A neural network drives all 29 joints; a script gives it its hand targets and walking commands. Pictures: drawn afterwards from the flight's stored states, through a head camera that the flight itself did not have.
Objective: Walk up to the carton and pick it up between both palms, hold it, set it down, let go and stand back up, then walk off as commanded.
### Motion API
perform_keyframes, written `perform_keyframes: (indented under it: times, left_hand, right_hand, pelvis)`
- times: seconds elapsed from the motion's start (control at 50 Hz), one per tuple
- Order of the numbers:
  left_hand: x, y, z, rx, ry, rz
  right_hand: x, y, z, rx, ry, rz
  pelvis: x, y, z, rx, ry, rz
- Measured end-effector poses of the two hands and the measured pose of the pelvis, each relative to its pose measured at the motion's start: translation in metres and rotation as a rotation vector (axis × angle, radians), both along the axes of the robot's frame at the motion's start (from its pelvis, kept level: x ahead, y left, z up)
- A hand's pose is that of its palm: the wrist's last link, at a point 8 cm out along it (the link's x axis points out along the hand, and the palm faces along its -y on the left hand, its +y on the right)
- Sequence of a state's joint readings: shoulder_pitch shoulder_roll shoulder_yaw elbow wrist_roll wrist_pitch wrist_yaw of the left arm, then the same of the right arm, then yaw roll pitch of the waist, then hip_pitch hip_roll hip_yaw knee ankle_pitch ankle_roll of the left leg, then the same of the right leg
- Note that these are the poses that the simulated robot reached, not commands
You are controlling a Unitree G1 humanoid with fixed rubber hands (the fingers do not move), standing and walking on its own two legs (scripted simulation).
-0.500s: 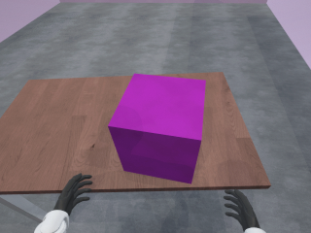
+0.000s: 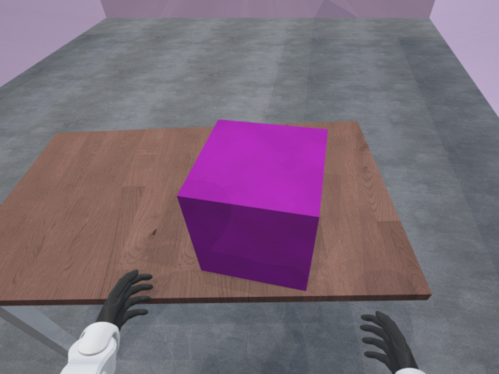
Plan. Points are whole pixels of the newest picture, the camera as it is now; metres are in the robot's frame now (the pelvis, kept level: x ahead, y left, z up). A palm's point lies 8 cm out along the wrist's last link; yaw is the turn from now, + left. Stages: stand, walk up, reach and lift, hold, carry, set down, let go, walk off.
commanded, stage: let go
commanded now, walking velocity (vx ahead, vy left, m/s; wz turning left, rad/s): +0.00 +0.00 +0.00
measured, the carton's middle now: (261, 203) +0.41 +0.00 +0.03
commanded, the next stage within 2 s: stand in 0.42 s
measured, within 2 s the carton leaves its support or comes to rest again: neither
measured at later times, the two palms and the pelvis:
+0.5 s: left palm (111, 321) +0.19 +0.24 -0.01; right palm (407, 367) +0.16 -0.23 -0.08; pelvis +0.00 +0.00 +0.00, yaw +0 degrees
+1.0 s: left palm (108, 330) +0.19 +0.24 -0.02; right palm out of the picture +0.11 -0.28 -0.07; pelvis -0.01 +0.00 -0.01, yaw +1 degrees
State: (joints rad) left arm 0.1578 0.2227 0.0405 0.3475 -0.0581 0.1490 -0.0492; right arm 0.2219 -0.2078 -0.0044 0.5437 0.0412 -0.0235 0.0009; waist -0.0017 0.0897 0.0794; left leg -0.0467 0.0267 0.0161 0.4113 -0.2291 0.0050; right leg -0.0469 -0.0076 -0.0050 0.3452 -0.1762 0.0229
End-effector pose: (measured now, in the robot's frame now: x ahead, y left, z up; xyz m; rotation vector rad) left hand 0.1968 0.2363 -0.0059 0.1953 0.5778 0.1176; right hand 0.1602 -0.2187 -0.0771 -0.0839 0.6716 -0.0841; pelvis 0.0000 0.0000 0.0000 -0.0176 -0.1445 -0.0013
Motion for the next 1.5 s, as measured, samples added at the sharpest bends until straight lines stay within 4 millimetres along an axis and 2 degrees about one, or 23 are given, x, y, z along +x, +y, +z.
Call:
perform_keyframes:
  times: [0.48,0.54,0.66,0.82,1.08,1.3,1.5]
  left_hand:
    - [-0.001,0.001,-0.001,0.009,-0.011,-0.022]
    - [-0.004,0.004,-0.004,0.023,-0.057,-0.069]
    - [-0.01,0.01,-0.012,0.002,-0.155,-0.131]
    - [-0.011,0.012,-0.014,-0.012,-0.189,-0.149]
    - [-0.011,0.008,-0.013,0.043,-0.184,-0.143]
    - [-0.012,0.008,-0.014,0.05,-0.195,-0.149]
    - [-0.012,0.008,-0.014,0.056,-0.194,-0.146]
  right_hand:
    - [-0.001,-0.007,-0.001,-0.025,0.024,0.003]
    - [-0.01,-0.02,-0.003,-0.069,0.076,0.019]
    - [-0.041,-0.049,-0.003,-0.187,0.203,0.029]
    - [-0.05,-0.053,0.007,-0.226,0.209,0.034]
    - [-0.045,-0.063,0.0,-0.214,0.221,0.034]
    - [-0.025,-0.062,0.002,-0.21,0.184,0.039]
    - [-0.025,-0.063,0.001,-0.217,0.186,0.032]
  pelvis:
    - [0.0,0.0,-0.001,0.005,0.013,0.007]
    - [-0.003,0.001,-0.002,0.005,0.047,0.01]
    - [-0.008,0.006,-0.007,0.001,0.072,0.02]
    - [-0.014,0.01,-0.006,-0.001,0.105,0.02]
    - [-0.009,-0.001,-0.008,0.014,0.12,0.023]
    - [0.005,-0.001,-0.009,0.018,0.136,0.026]
    - [0.005,-0.001,-0.009,0.018,0.136,0.026]
